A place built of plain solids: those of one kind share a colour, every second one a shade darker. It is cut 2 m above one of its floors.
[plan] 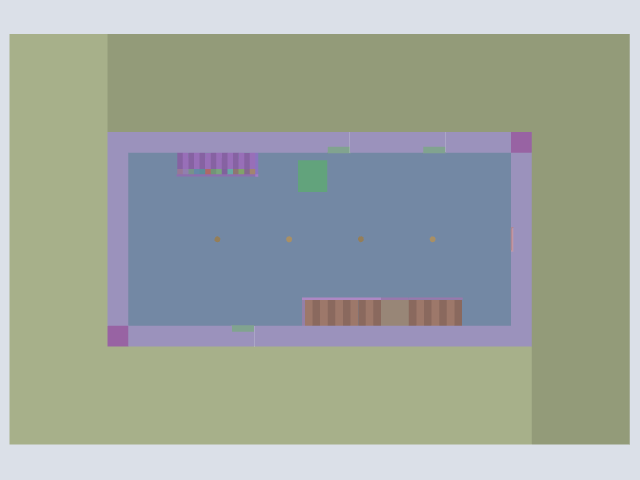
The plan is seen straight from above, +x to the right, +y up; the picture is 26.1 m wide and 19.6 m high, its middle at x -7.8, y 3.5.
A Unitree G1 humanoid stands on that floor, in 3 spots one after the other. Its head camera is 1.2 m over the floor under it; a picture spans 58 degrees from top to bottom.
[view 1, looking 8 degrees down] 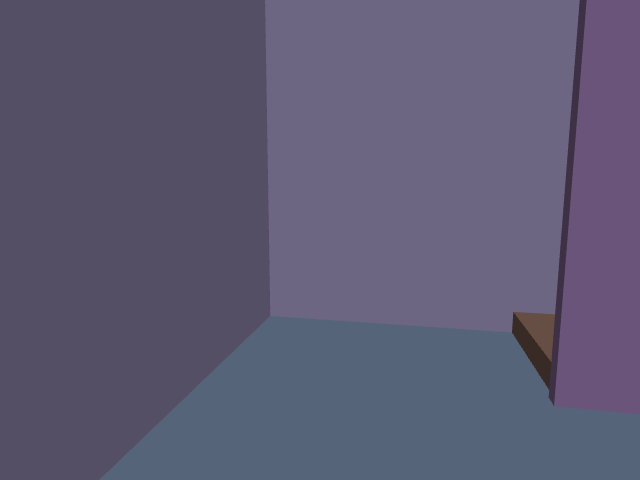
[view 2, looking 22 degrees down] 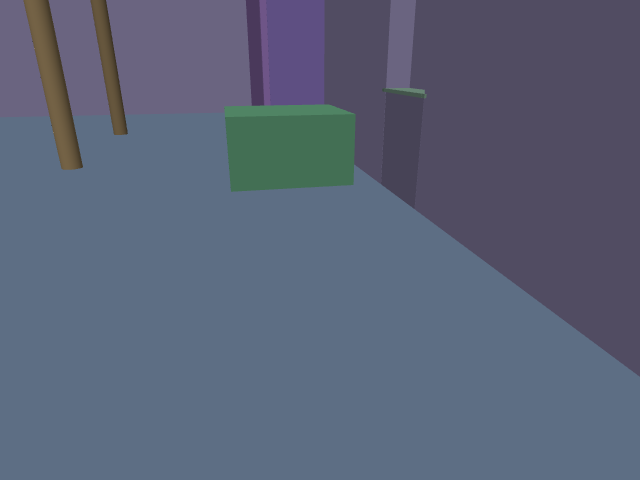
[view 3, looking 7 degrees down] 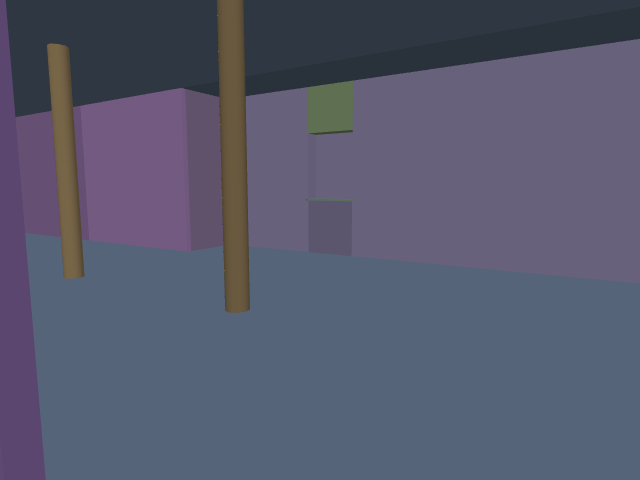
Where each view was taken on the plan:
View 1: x -1.20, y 3.53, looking -78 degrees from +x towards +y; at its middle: wall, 3.65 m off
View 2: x -3.13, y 5.46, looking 168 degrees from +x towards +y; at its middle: floor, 3.20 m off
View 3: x -14.88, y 6.62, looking -58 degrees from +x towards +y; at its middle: wall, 7.87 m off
